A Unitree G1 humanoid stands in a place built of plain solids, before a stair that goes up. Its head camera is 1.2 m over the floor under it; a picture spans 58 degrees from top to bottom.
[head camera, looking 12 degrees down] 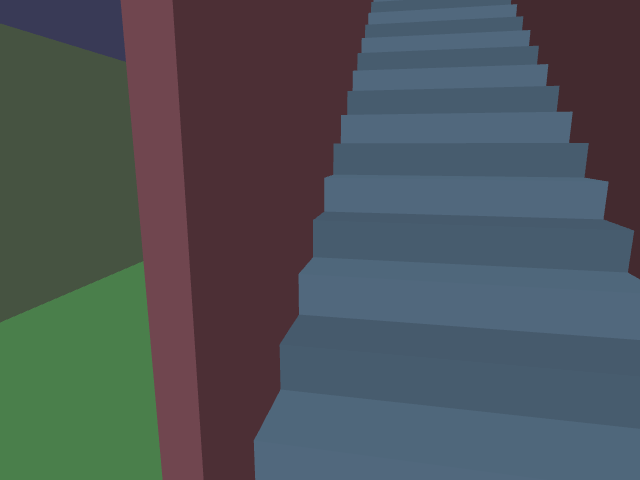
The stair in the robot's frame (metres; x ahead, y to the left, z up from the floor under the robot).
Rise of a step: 0.18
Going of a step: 0.28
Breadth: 1.33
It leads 11 degrees to the right of straight ahead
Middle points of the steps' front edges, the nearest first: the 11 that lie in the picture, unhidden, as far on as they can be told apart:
1.28 -0.51 0.53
1.56 -0.56 0.70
1.84 -0.61 0.88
2.11 -0.67 1.05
2.39 -0.72 1.23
2.67 -0.78 1.40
2.94 -0.83 1.58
3.22 -0.89 1.75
3.50 -0.94 1.93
3.78 -1.00 2.10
4.05 -1.05 2.28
